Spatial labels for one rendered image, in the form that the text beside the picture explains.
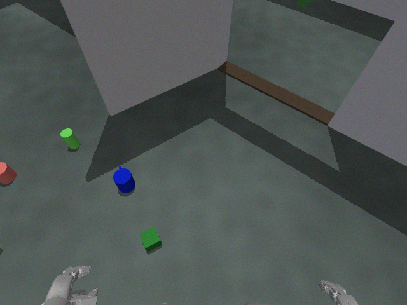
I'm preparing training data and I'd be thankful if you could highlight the left robot hand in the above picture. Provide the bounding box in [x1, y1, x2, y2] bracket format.
[46, 266, 98, 305]

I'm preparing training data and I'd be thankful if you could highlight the right robot hand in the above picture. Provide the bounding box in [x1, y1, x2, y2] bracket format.
[319, 280, 358, 305]

